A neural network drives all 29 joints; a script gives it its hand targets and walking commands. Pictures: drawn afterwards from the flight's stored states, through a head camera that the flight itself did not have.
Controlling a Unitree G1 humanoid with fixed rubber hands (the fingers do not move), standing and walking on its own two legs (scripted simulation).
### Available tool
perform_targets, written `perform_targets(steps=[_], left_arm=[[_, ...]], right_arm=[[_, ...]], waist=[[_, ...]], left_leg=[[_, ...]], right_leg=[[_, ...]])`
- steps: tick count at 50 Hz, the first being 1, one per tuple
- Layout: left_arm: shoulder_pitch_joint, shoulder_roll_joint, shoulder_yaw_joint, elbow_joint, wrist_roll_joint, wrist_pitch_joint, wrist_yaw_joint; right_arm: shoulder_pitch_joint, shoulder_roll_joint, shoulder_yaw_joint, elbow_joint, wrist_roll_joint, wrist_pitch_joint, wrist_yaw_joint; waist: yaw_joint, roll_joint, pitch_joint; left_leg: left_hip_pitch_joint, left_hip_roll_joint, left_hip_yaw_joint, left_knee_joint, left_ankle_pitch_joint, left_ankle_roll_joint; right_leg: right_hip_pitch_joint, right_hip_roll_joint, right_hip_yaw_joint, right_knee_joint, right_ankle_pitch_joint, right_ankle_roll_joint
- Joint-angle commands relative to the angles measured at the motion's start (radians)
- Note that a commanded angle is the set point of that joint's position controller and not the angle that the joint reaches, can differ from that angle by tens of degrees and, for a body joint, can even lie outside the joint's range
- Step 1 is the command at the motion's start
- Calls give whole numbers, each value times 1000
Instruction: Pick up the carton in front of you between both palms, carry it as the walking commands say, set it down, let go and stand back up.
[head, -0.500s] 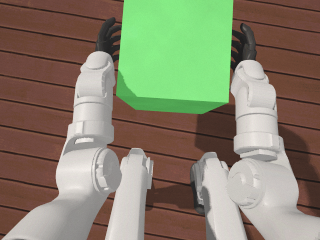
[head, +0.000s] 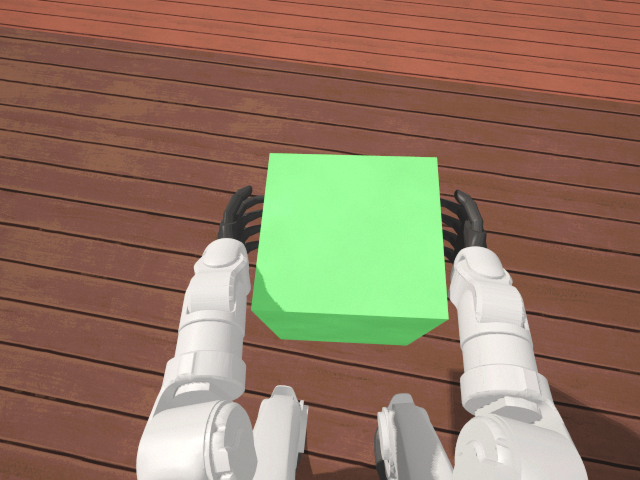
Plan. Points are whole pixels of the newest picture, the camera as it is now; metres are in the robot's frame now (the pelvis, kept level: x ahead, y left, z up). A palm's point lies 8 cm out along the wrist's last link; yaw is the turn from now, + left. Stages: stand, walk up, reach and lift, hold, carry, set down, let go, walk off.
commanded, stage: reach and lift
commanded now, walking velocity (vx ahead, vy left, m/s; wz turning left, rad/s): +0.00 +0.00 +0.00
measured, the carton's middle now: (347, 261) +0.42 +0.01 -0.10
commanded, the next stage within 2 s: hold in 1.64 s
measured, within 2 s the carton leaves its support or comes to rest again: neither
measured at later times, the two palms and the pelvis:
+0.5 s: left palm (197, 235) +0.36 +0.15 +0.12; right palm (541, 238) +0.36 -0.15 +0.12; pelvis +0.05 +0.00 +0.12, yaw +1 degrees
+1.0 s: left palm (175, 232) +0.34 +0.15 +0.16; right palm (579, 235) +0.35 -0.15 +0.17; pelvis +0.04 +0.00 +0.14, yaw +1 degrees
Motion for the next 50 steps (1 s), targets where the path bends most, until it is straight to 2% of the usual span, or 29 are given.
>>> perform_targets(steps=[1, 8, 18, 24, 30, 34, 38, 43, 50], left_arm=[[-546, -1080, -568, 23, -178, -27, -235], [-414, -1082, -605, -16, -175, -22, -242], [-206, -1070, -642, -78, -169, 2, -239], [-106, -1060, -691, -159, -186, 48, -232], [-34, -1048, -728, -246, -208, 123, -224], [-17, -1030, -670, -221, -184, 167, -227], [-80, -1030, -620, -197, -162, 176, -238], [-159, -1053, -639, -224, -173, 171, -246], [-154, -1045, -652, -236, -172, 179, -241]], right_arm=[[-563, 1069, 613, 75, 157, 2, 266], [-423, 1081, 657, 45, 152, 9, 271], [-210, 1060, 697, -1, 141, 34, 276], [-100, 1040, 738, -71, 152, 83, 286], [-19, 1016, 765, -141, 173, 155, 293], [-21, 992, 714, -135, 152, 198, 302], [-89, 986, 665, -108, 131, 207, 315], [-162, 1003, 681, -131, 139, 200, 322], [-156, 987, 685, -145, 133, 205, 317]], waist=[[13, 35, -703], [13, 30, -583], [6, 26, -390], [5, 30, -272], [3, 27, -134], [4, 21, 7], [5, 20, 66], [3, 27, 0], [0, 28, -21]], left_leg=[[593, -116, 62, -205, 235, 12], [753, -105, 38, -353, 278, 19], [1014, -90, 9, -582, 403, 22], [1180, -75, 3, -714, 456, 22], [1293, -67, 1, -833, 435, 20], [1299, -61, 7, -885, 329, 26], [1292, -55, 13, -897, 234, 32], [1324, -54, 11, -887, 250, 30], [1355, -56, 13, -898, 277, 23]], right_leg=[[417, 116, -72, -218, 192, -12], [620, 99, -36, -374, 253, -20], [903, 70, -5, -606, 393, -26], [1061, 55, 4, -738, 445, -25], [1192, 45, 5, -853, 432, -29], [1192, 39, -3, -904, 327, -36], [1181, 33, -11, -917, 235, -42], [1209, 34, -12, -906, 248, -42], [1236, 38, -13, -915, 269, -40]])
